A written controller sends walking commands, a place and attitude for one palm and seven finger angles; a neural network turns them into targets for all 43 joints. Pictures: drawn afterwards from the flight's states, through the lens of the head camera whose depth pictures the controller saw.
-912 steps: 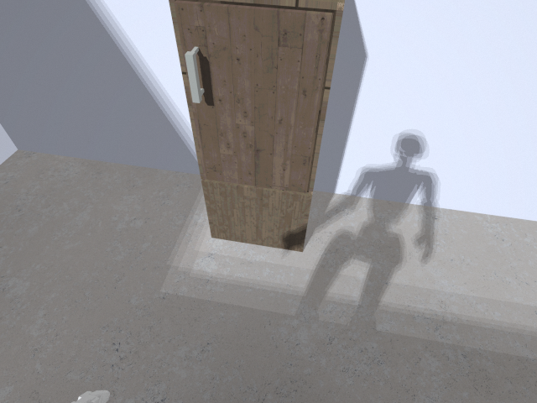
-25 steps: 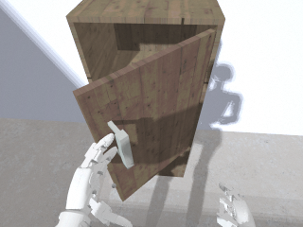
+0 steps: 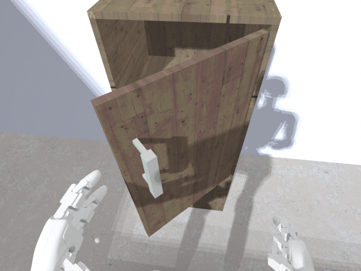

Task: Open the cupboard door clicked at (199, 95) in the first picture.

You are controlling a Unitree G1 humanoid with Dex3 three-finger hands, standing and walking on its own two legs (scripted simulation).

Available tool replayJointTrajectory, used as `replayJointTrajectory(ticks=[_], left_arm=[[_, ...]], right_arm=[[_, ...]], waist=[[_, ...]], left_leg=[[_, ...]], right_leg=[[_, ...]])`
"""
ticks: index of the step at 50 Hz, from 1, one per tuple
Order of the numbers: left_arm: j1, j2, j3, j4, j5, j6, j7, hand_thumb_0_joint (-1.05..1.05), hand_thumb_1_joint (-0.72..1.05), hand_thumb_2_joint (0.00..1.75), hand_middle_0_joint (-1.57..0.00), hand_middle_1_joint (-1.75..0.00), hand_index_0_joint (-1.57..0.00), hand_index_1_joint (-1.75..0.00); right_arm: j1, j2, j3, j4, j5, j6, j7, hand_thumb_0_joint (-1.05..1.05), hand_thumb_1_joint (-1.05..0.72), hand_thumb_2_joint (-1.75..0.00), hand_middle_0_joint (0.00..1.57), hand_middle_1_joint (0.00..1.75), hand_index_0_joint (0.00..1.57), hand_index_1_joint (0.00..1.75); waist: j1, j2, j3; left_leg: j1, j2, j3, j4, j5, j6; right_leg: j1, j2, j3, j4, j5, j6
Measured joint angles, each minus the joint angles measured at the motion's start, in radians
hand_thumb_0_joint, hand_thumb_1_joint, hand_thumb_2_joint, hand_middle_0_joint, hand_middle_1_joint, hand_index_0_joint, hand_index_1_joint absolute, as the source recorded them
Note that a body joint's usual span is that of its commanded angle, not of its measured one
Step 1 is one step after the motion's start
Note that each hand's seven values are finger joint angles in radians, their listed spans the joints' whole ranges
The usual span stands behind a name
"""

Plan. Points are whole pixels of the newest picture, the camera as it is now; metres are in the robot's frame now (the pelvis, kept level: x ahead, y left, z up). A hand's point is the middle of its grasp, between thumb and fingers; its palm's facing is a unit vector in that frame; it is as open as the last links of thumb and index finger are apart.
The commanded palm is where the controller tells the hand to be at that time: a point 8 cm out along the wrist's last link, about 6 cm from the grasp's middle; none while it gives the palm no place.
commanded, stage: draw the hand back to the body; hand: left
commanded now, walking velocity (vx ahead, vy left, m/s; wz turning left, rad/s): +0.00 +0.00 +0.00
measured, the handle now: (147, 169) +0.29 +0.10 +0.10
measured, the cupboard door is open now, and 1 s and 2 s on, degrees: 45 45 45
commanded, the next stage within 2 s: step back with the hand held close in 1.60 s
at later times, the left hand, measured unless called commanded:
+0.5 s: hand (65, 227) +0.16 +0.20 +0.13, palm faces -0.02 -1.00 -0.07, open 16.2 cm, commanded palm +0.13 +0.26 +0.15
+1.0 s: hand (19, 187) +0.20 +0.26 +0.18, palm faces +0.37 -0.85 -0.38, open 11.7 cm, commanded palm +0.15 +0.31 +0.20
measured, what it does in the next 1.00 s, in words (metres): stands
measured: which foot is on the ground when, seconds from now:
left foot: down 0.00-1.00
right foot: down 0.00-1.00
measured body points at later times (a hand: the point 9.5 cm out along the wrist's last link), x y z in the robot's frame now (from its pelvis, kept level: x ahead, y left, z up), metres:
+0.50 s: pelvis -0.01 +0.03 +0.01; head -0.02 +0.03 +0.46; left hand +0.16 +0.25 +0.14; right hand +0.18 -0.18 -0.04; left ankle +0.01 +0.12 -0.69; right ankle +0.00 -0.09 -0.69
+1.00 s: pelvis +0.01 +0.03 +0.05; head +0.00 +0.02 +0.50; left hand +0.17 +0.31 +0.21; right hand +0.20 -0.18 -0.03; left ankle +0.01 +0.13 -0.69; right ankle +0.00 -0.09 -0.69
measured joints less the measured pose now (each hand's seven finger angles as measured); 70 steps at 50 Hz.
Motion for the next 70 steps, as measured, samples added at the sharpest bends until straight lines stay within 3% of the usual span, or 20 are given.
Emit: replayJointTrajectory(ticks=[7,14,27,29,33,39,47,63,70], left_arm=[[-0.058,0.01,-0.044,-0.023,0.018,0.031,0.002,-0.02,-0.5,0.3,-0.15,-0.3,-0.16,-0.3],[-0.061,0.032,0.019,-0.069,0.007,0.11,0.046,-0.02,-0.5,0.3,-0.16,-0.3,-0.16,-0.3],[-0.107,0.075,0.083,-0.096,-0.018,0.218,0.011,-0.01,-0.47,0.32,-0.16,-0.3,-0.16,-0.3],[-0.115,0.103,0.082,-0.115,0.056,0.233,0.09,-0.01,-0.44,0.33,-0.16,-0.3,-0.16,-0.3],[-0.091,0.11,0.089,-0.148,0.148,0.25,0.244,-0.01,-0.34,0.37,-0.16,-0.3,-0.16,-0.3],[-0.073,0.101,0.076,-0.144,0.202,0.249,0.329,-0.01,-0.16,0.45,-0.17,-0.3,-0.17,-0.3],[-0.131,0.124,0.133,-0.104,0.218,0.246,0.362,-0.01,0.11,0.57,-0.18,-0.3,-0.18,-0.3],[-0.224,0.149,0.258,-0.044,0.199,0.228,0.357,0.01,0.66,0.8,-0.2,-0.3,-0.21,-0.3],[-0.225,0.13,0.251,-0.029,0.194,0.217,0.35,0.01,0.82,0.87,-0.21,-0.3,-0.21,-0.3]], right_arm=[[-0.009,0.008,0.005,-0.003,0.007,-0.027,-0.002,0.02,-0.9,-0.9,0.2,0.3,0.2,0.3],[0.001,0.032,0.027,0.0,0.016,-0.022,-0.005,0.02,-0.9,-0.9,0.2,0.3,0.2,0.3],[0.002,0.016,0.056,0.041,0.019,-0.072,-0.015,0.02,-0.9,-0.9,0.2,0.3,0.2,0.3],[0.001,0.018,0.055,0.048,0.008,-0.069,-0.028,0.02,-0.9,-0.9,0.2,0.3,0.2,0.3],[-0.008,0.023,0.057,0.055,-0.008,-0.052,-0.038,0.02,-0.9,-0.9,0.2,0.3,0.2,0.3],[-0.019,0.024,0.056,0.091,-0.024,-0.033,-0.036,0.02,-0.9,-0.9,0.2,0.3,0.2,0.3],[-0.041,0.025,0.055,0.141,-0.033,-0.018,-0.035,0.02,-0.9,-0.9,0.2,0.3,0.2,0.3],[-0.081,0.012,0.022,0.175,-0.037,0.033,-0.025,0.02,-0.9,-0.9,0.2,0.3,0.2,0.3],[-0.084,0.004,0.01,0.183,-0.035,0.046,-0.02,0.02,-0.9,-0.9,0.2,0.3,0.2,0.3]], waist=[[-0.002,0.0,0.009],[-0.004,0.002,-0.002],[0.011,-0.006,0.015],[0.021,-0.011,0.024],[0.016,-0.009,0.045],[0.028,-0.005,0.073],[0.039,-0.003,0.101],[0.046,0.006,0.119],[0.041,0.014,0.122]], left_leg=[[-0.005,-0.004,0.008,0.016,0.001,0.014],[0.045,-0.006,0.02,-0.016,0.011,0.025],[0.125,-0.014,0.018,-0.084,0.041,0.039],[0.153,-0.013,0.023,-0.108,0.048,0.04],[0.212,-0.017,0.03,-0.176,0.076,0.042],[0.296,-0.03,0.043,-0.278,0.116,0.048],[0.392,-0.038,0.048,-0.384,0.154,0.045],[0.483,-0.022,0.05,-0.494,0.193,0.024],[0.496,-0.014,0.048,-0.512,0.202,0.016]], right_leg=[[-0.003,-0.004,0.008,0.006,0.01,0.01],[0.048,-0.005,0.02,-0.034,0.029,0.022],[0.141,-0.01,0.018,-0.126,0.071,0.037],[0.167,-0.008,0.023,-0.151,0.081,0.038],[0.224,-0.009,0.029,-0.219,0.111,0.041],[0.299,-0.02,0.041,-0.308,0.146,0.048],[0.386,-0.024,0.046,-0.397,0.176,0.047],[0.465,-0.005,0.049,-0.488,0.206,0.028],[0.476,0.004,0.048,-0.503,0.213,0.019]])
